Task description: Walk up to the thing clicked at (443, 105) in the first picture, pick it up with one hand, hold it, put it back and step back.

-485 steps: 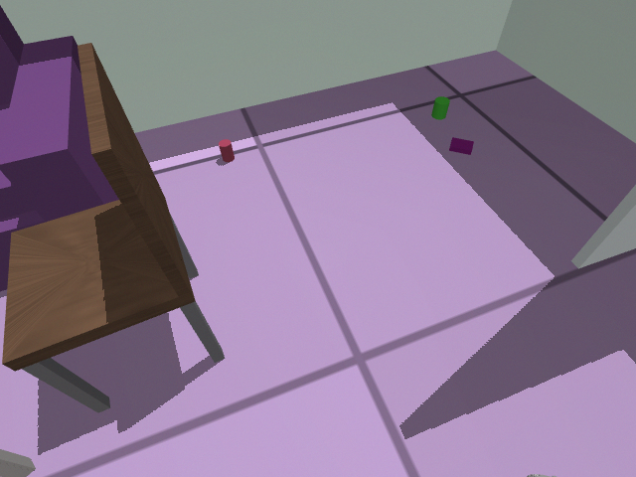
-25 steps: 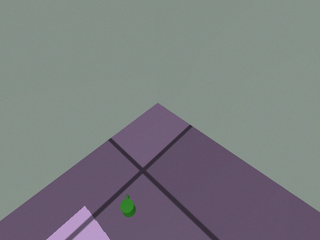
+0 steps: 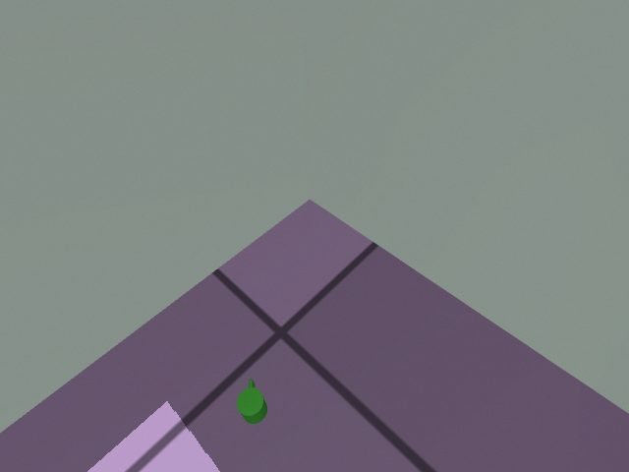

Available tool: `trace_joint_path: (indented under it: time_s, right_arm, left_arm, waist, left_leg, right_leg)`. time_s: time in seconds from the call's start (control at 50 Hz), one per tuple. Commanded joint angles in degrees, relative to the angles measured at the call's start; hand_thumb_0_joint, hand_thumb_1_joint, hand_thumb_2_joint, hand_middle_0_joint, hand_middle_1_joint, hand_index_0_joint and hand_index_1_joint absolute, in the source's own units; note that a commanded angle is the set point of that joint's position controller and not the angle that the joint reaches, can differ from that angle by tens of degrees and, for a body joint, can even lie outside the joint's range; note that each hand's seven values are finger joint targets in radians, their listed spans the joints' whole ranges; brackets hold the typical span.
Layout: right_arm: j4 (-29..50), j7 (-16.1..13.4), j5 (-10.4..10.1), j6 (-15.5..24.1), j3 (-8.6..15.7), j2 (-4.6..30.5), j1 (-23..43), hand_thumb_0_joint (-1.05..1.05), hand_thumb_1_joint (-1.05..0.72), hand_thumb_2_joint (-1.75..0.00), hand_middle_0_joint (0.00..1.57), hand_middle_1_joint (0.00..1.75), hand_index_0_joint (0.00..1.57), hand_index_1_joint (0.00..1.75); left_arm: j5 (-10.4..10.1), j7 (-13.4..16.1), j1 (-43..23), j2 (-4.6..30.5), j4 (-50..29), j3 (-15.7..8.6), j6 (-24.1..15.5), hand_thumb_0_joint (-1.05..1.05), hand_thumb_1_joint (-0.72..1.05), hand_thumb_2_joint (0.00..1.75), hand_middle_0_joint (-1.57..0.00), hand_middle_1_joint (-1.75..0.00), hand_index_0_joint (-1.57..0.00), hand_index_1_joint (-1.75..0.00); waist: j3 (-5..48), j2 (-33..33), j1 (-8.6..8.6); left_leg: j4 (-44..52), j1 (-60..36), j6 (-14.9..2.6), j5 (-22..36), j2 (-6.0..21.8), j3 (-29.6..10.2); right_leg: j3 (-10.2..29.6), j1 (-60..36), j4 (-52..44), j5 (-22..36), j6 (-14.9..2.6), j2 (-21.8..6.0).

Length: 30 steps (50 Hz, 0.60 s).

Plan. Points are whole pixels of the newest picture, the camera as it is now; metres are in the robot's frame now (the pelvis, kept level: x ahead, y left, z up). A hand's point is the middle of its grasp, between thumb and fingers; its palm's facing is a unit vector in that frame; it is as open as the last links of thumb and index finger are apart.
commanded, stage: stand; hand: left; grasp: from above
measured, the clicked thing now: (252, 400) +0.40 +0.23 -0.74
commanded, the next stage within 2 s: rise first in 0.28 s
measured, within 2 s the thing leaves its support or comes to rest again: neither
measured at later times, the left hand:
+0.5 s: hand out of the picture +0.12 +0.25 -0.16, palm faces +0.05 -0.94 -0.33, open 7.7 cm
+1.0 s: hand out of the picture +0.13 +0.26 -0.23, palm faces -0.15 -0.88 -0.45, open 13.9 cm
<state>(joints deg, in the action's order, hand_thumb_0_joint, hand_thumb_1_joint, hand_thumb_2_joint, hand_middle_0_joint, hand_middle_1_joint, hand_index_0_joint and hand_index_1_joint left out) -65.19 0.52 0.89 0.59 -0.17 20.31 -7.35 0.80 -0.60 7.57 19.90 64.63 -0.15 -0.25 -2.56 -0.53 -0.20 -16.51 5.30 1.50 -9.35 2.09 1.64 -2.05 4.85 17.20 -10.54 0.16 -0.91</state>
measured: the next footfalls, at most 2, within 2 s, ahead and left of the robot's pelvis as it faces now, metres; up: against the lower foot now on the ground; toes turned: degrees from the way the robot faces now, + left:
none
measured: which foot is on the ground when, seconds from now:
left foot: down 0.00-1.00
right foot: down 0.00-1.00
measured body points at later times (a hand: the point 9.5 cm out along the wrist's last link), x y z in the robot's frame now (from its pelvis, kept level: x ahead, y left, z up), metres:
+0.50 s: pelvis +0.00 +0.00 -0.01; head +0.04 +0.00 +0.44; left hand +0.11 +0.30 -0.13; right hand +0.10 -0.29 -0.14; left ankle +0.00 +0.14 -0.75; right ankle -0.01 -0.12 -0.75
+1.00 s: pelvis -0.01 +0.01 -0.09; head +0.08 +0.02 +0.35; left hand +0.14 +0.31 -0.20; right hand +0.14 -0.25 -0.19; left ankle +0.00 +0.14 -0.75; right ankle -0.01 -0.12 -0.75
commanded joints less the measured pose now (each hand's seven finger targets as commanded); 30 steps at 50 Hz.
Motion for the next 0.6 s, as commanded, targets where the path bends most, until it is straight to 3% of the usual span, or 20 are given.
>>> trace_joint_path:
  time_s: [0.0,0.1,0.2,0.34,0.36,0.38,0.4,0.42,0.44,0.48,0.52,0.54,0.58]
  right_arm:
    - [3.43,-0.91,-0.30,1.11,2.35,11.95,2.55,0.00,-0.90,-0.90,0.20,0.30,0.20,0.30]
    - [3.34,-0.91,-0.22,1.01,2.33,11.80,2.21,0.00,-0.90,-0.90,0.20,0.30,0.20,0.30]
    - [3.15,-0.92,-0.32,0.95,2.07,11.52,2.31,0.00,-0.90,-0.90,0.20,0.30,0.20,0.30]
    - [3.45,-1.10,-0.30,1.17,2.17,11.76,2.37,0.00,-0.90,-0.90,0.20,0.30,0.20,0.30]
    - [3.42,-1.13,-0.33,1.15,2.19,11.87,2.38,0.00,-0.90,-0.91,0.20,0.30,0.20,0.30]
    - [19.15,-2.28,-4.30,3.77,0.45,2.62,1.36,0.00,-0.94,-0.91,0.20,0.30,0.20,0.30]
    - [15.71,-2.85,-4.44,3.56,0.39,3.95,-1.87,0.00,-0.91,-0.90,0.20,0.30,0.20,0.30]
    - [15.17,-3.23,-4.14,2.86,1.14,5.51,-3.23,0.00,-0.91,-0.91,0.20,0.30,0.20,0.30]
    - [16.86,-3.12,-4.06,2.35,2.10,5.86,-3.69,0.00,-0.92,-0.91,0.20,0.30,0.20,0.30]
    - [19.00,-3.59,-3.45,2.58,3.63,5.68,-5.55,0.00,-0.94,-0.91,0.20,0.30,0.20,0.30]
    - [20.58,-3.02,-2.13,2.74,4.93,5.29,-7.81,0.00,-0.95,-0.91,0.20,0.30,0.20,0.30]
    - [22.14,-2.63,-2.00,2.71,5.40,5.13,-7.79,0.00,-0.93,-0.91,0.20,0.30,0.20,0.30]
    - [25.50,-2.26,-2.20,2.52,5.96,4.59,-8.01,0.00,-0.94,-0.91,0.20,0.30,0.20,0.30]
  left_arm:
    - [-0.32,1.08,-2.22,12.55,-3.21,-2.05,-1.54,0.00,0.90,0.90,-0.20,-0.30,-0.20,-0.30]
    - [-0.33,1.21,-2.47,12.58,-3.40,-1.97,-1.75,0.00,0.90,0.90,-0.20,-0.30,-0.20,-0.30]
    - [-0.42,1.16,-2.21,12.68,-3.02,-2.02,-1.50,0.00,0.90,0.90,-0.20,-0.30,-0.20,-0.30]
    - [-0.33,1.17,-2.54,12.61,-3.10,-2.14,-1.47,0.00,0.90,0.90,-0.20,-0.30,-0.20,-0.30]
    - [-0.41,1.17,-2.25,12.60,-3.11,-2.17,-1.47,0.00,0.84,0.98,-0.19,-0.38,-0.18,-0.38]
    - [-3.31,1.95,-22.36,2.41,-23.22,-2.33,-6.53,0.00,0.76,0.92,-0.19,-0.46,-0.16,-0.46]
    - [-3.13,2.07,-27.04,4.16,-17.61,-2.65,-5.56,0.00,0.68,0.91,-0.19,-0.52,-0.16,-0.54]
    - [-1.84,2.34,-18.25,9.47,-8.02,-6.14,-3.20,0.00,0.60,0.95,-0.17,-0.60,-0.14,-0.62]
    - [-0.99,1.65,-13.82,11.30,-5.65,-7.89,-2.31,0.00,0.52,0.96,-0.16,-0.67,-0.14,-0.69]
    - [1.34,0.39,-18.09,14.78,-8.25,-9.68,-2.80,0.00,0.36,0.93,-0.15,-0.81,-0.15,-0.81]
    - [5.34,-1.42,-9.85,12.52,-2.37,-10.37,-1.57,0.00,0.20,0.93,-0.11,-0.97,-0.14,-0.93]
    - [6.72,-2.10,-6.89,12.43,-2.88,-11.07,-1.19,0.00,0.12,0.94,-0.10,-0.99,-0.13,-0.96]
    - [8.05,-1.61,-5.31,12.75,-8.63,-12.46,-0.28,0.00,-0.04,0.93,-0.11,-1.02,-0.14,-0.99]
  waist:
    - [3.71,0.67,0.22]
    - [4.17,1.34,0.42]
    - [2.40,0.58,0.26]
    - [4.28,0.59,0.21]
    - [4.72,0.65,0.07]
    - [0.18,-2.58,6.98]
    - [2.24,0.20,5.33]
    - [1.06,3.34,4.32]
    - [1.60,3.83,2.31]
    - [10.33,3.14,1.86]
    - [14.09,4.01,1.62]
    - [16.71,2.66,-0.18]
    - [20.86,-1.52,-2.02]
  left_leg:
    - [1.67,-1.26,-2.24,7.72,6.35,-5.27]
    - [1.15,-0.99,-2.28,8.33,6.26,-5.08]
    - [2.08,0.04,-1.93,6.19,5.92,-5.27]
    - [1.11,-1.26,-2.01,11.15,6.36,-5.05]
    - [0.89,-2.03,-2.14,11.76,6.52,-4.99]
    - [-3.07,5.66,-1.89,2.50,-2.37,1.74]
    - [-4.06,5.78,-2.21,1.91,-2.29,1.15]
    - [-5.56,8.31,-2.54,0.41,-2.71,1.22]
    - [-7.17,9.85,-2.41,1.54,-2.28,1.26]
    - [-10.99,10.00,-2.58,5.18,-2.64,0.97]
    - [-16.26,13.77,-2.53,8.74,-3.04,0.51]
    - [-18.18,15.12,-2.33,10.03,-3.49,0.67]
    - [-19.19,14.19,-1.81,12.78,-3.70,0.63]
  right_leg:
    - [5.56,0.49,-2.66,7.64,-1.37,-7.27]
    - [5.59,0.00,-2.68,9.49,-1.33,-7.49]
    - [5.45,0.95,-3.00,6.54,-1.16,-7.10]
    - [5.26,-0.70,-1.72,11.21,-1.49,-7.45]
    - [5.26,-0.89,-1.55,12.06,-1.57,-7.54]
    - [1.20,12.18,1.80,7.33,-0.69,0.35]
    - [0.50,9.54,2.38,6.00,-0.50,0.31]
    - [-0.16,10.38,2.83,3.63,-0.53,0.57]
    - [-0.34,10.80,4.62,3.89,-0.64,0.55]
    - [0.43,10.37,8.62,8.25,-0.44,0.13]
    - [0.32,11.66,13.81,12.13,-0.48,0.14]
    - [0.34,11.02,15.94,13.00,-0.67,0.06]
    - [0.53,11.05,17.69,13.93,-1.07,0.28]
